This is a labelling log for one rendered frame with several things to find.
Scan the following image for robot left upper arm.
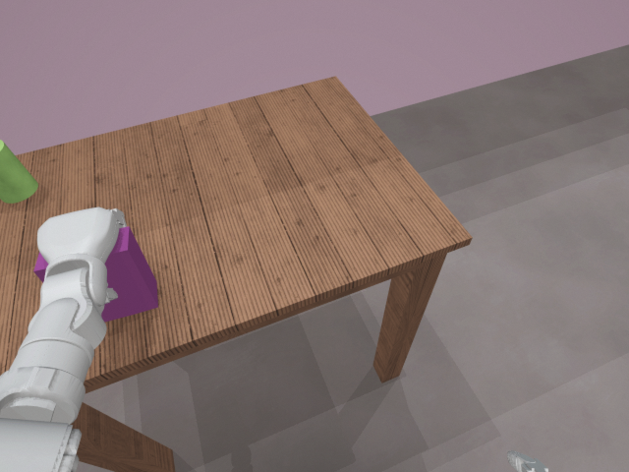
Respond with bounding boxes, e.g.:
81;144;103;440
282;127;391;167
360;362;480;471
0;418;82;472

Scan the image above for sponge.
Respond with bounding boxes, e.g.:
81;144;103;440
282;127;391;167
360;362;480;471
33;226;158;322

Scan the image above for table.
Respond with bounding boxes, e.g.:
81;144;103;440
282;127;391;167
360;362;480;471
0;76;473;472

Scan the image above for robot left hand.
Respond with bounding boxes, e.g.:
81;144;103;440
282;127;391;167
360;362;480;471
37;207;127;304

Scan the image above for robot right hand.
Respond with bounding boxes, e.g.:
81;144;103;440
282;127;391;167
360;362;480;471
507;450;548;472

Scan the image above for left robot forearm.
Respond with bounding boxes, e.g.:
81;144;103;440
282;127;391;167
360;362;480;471
0;254;107;425

